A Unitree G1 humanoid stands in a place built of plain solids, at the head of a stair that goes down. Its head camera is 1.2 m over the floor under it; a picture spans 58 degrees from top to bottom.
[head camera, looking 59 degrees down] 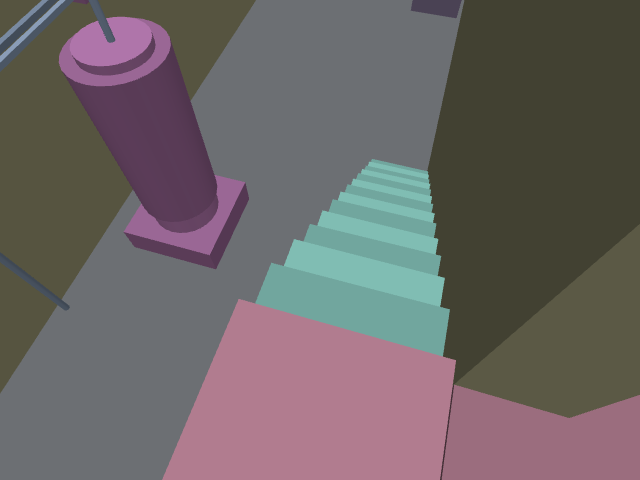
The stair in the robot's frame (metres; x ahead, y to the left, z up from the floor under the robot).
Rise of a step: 0.20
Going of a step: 0.23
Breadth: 0.65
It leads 16 degrees to the right of straight ahead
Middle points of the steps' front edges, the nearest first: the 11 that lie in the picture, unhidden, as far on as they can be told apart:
0.43 -0.07 0.00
0.65 -0.13 -0.20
0.87 -0.20 -0.40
1.08 -0.26 -0.60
1.30 -0.33 -0.79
1.52 -0.39 -0.99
1.73 -0.45 -1.19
1.95 -0.52 -1.39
2.17 -0.58 -1.58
2.39 -0.65 -1.78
2.61 -0.71 -1.98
